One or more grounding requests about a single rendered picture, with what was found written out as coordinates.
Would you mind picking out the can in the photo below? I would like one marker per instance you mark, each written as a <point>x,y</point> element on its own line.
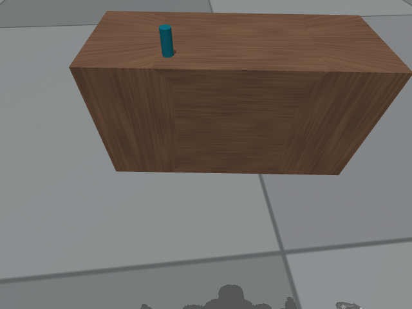
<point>166,40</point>

